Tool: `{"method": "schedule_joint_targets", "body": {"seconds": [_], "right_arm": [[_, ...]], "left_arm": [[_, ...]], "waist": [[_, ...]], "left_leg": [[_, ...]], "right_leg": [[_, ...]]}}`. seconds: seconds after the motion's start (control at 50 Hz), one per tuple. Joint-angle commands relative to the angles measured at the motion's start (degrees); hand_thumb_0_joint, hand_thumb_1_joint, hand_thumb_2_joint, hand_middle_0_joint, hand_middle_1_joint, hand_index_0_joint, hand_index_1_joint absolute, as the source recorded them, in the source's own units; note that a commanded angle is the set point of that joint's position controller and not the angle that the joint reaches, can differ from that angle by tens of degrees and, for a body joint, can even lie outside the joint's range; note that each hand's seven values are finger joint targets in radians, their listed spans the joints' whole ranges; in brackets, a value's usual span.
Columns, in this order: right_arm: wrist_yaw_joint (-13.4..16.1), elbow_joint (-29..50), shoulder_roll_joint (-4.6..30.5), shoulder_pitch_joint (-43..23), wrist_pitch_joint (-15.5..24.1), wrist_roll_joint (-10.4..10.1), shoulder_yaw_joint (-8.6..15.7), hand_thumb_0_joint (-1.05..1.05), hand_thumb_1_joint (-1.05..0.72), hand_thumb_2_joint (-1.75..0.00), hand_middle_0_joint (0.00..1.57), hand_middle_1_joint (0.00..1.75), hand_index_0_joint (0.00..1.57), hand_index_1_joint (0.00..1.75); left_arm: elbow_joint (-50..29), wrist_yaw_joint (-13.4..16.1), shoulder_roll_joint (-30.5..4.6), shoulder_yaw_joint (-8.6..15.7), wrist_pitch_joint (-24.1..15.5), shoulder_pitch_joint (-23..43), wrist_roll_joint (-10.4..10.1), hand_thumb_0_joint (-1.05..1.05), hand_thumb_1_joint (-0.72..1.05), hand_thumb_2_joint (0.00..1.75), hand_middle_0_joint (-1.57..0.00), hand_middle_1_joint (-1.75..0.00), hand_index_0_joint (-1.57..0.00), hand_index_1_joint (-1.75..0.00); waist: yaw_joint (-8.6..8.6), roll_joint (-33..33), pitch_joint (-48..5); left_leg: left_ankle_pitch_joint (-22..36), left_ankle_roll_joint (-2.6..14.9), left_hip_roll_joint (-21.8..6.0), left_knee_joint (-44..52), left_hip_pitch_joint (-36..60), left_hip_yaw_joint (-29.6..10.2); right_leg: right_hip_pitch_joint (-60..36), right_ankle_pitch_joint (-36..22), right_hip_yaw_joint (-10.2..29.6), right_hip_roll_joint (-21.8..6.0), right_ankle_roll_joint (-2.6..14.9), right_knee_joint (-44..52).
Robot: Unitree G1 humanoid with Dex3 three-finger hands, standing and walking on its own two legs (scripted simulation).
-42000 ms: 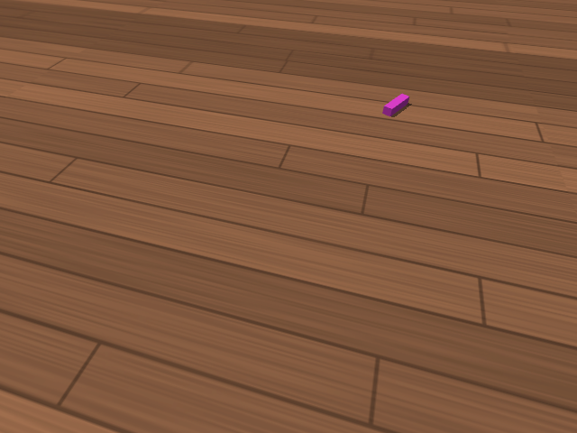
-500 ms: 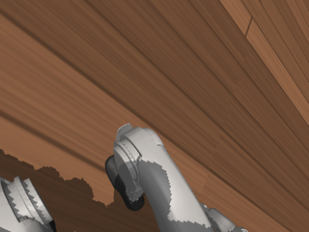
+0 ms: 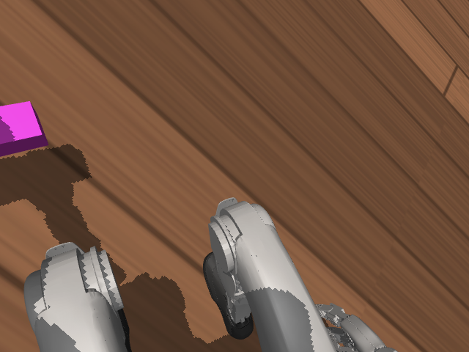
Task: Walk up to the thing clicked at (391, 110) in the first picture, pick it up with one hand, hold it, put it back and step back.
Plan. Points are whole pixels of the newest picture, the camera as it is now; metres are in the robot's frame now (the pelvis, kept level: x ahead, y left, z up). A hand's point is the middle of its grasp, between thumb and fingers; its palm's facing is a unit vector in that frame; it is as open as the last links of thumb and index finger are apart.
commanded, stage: settle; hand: left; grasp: from above
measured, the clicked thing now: out of the picture +0.50 +0.34 -0.21
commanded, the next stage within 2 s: lift in 0.12 s
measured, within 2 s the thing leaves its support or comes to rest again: neither
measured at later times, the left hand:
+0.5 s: hand out of the picture +0.46 +0.32 -0.11, palm faces -0.46 -0.13 -0.88, open 9.2 cm
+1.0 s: hand out of the picture +0.37 +0.32 +0.06, palm faces -0.42 -0.14 -0.90, open 9.2 cm
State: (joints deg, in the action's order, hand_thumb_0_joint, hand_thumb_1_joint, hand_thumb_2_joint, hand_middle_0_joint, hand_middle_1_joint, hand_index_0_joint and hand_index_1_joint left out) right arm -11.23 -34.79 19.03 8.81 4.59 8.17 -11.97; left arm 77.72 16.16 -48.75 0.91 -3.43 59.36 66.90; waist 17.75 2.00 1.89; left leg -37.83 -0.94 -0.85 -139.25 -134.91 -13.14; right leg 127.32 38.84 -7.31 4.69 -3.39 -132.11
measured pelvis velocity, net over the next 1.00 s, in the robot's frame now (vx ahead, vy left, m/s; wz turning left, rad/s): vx -0.01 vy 0.00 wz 0.15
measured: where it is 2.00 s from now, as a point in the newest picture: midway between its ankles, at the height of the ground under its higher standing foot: (179, 333)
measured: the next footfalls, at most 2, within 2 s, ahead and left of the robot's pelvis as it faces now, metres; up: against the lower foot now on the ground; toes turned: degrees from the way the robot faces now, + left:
none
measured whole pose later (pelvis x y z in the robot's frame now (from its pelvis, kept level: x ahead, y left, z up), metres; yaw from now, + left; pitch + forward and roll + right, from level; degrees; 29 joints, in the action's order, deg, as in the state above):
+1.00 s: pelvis -0.01 +0.00 +0.15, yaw +8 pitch +32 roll -6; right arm -1.5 -36.0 14.4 9.0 -4.2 0.0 -1.3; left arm 46.1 2.1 -33.7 -4.4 -0.5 35.5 57.5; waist 6.7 -2.5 -10.1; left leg -33.5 0.1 -1.3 -109.6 -108.0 -5.1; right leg 103.2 35.6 -1.6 1.9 -2.7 -106.8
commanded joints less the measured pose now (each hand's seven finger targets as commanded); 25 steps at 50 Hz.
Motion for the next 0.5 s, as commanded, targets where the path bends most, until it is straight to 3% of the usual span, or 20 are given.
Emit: {"method": "schedule_joint_targets", "body": {"seconds": [0.0,0.16,0.18,0.2,0.22,0.24,0.26,0.34,0.48], "right_arm": [[1.8,0.1,15.7,12.8,-1.5,-0.7,6.0,0.00,-0.90,-0.90,0.20,0.30,0.20,0.30],[3.9,0.3,14.6,13.4,-3.7,-0.9,7.4,0.00,-0.90,-0.90,0.20,0.30,0.20,0.30],[4.2,0.5,14.6,13.3,-4.0,-1.0,7.5,0.00,-0.93,-0.91,0.20,0.30,0.20,0.30],[4.3,0.5,14.6,13.5,-4.3,-1.0,7.7,0.00,-0.88,-0.89,0.20,0.30,0.20,0.30],[4.6,0.5,14.7,13.7,-4.6,-1.3,7.8,0.00,-0.93,-0.91,0.20,0.30,0.20,0.30],[4.8,0.6,14.6,13.7,-4.9,-1.3,8.0,0.00,-0.88,-0.89,0.20,0.30,0.20,0.30],[4.9,0.8,14.0,13.7,-5.3,-1.4,8.2,0.00,-0.93,-0.91,0.20,0.30,0.20,0.30],[5.7,1.2,13.5,14.1,-6.5,-2.2,9.3,0.00,-0.91,-0.90,0.20,0.30,0.20,0.30],[6.8,1.7,13.0,14.3,-8.1,-3.9,11.4,0.00,-0.91,-0.90,0.20,0.30,0.20,0.30]], "left_arm": [[-11.6,0.8,-12.8,1.6,-0.1,22.1,0.3,0.00,0.67,0.69,-0.97,-0.74,-1.01,-0.70],[-14.6,-1.3,-12.8,2.1,-0.2,23.2,0.2,0.00,0.72,0.77,-1.00,-0.78,-1.04,-0.75],[-15.2,-1.6,-12.8,2.1,-0.1,23.5,0.3,0.00,0.72,0.69,-1.01,-0.83,-1.07,-0.77],[-14.5,-2.2,-11.8,1.5,0.0,22.8,0.2,0.00,0.64,0.70,-0.93,-0.75,-0.99,-0.69],[-16.5,-2.6,-13.3,2.6,0.1,22.5,-0.1,0.00,0.66,0.65,-0.96,-0.81,-1.02,-0.75],[-15.9,-3.2,-12.6,2.2,0.4,21.3,-0.2,0.00,0.62,0.68,-0.89,-0.74,-0.94,-0.68],[-17.2,-3.9,-13.4,2.8,0.6,20.9,-0.6,0.00,0.65,0.64,-0.95,-0.81,-1.01,-0.75],[-20.7,-6.8,-12.0,2.7,1.4,18.9,-3.0,0.00,0.72,0.67,-0.95,-0.83,-1.02,-0.76],[-28.3,-9.6,-11.2,3.6,1.0,14.7,-4.2,0.00,0.70,0.66,-0.94,-0.79,-1.00,-0.72]], "waist": [[2.32,-24.9,-39.1],[0.75,-25.0,-42.4],[0.65,-25.4,-43.4],[1.01,-25.0,-43.2],[-0.32,-25.7,-44.7],[-0.27,-25.6,-44.6],[-0.83,-24.8,-46.2],[-2.33,-24.7,-47.8],[-4.87,-23.7,-49.6]], "left_leg": [[9.7,1.24,-0.6,14.0,30.3,6.5],[9.9,1.28,0.0,15.3,32.4,8.0],[10.2,1.24,-0.1,15.6,33.3,8.0],[10.4,1.21,-0.1,15.6,33.7,8.0],[11.5,1.18,0.1,16.3,34.5,8.1],[11.5,1.24,0.2,16.4,34.4,8.4],[12.3,1.51,0.0,16.5,35.1,8.8],[12.4,1.63,0.3,18.6,36.7,9.4],[12.2,1.77,0.8,22.9,40.2,9.8]], "right_leg": [[-18.1,-13.4,-5.4,1.3,6.04,12.5],[-19.2,-12.5,-3.9,0.8,6.26,14.2],[-18.9,-12.7,-3.9,0.7,6.33,14.2],[-19.0,-12.6,-3.8,0.8,6.51,14.4],[-19.5,-13.6,-3.9,0.5,6.41,14.3],[-19.8,-13.5,-3.7,0.5,6.51,14.8],[-21.9,-14.3,-3.1,0.6,6.15,15.3],[-22.8,-13.9,-2.3,0.2,6.22,17.2],[-23.7,-12.9,-1.2,-0.6,6.63,20.4]]}}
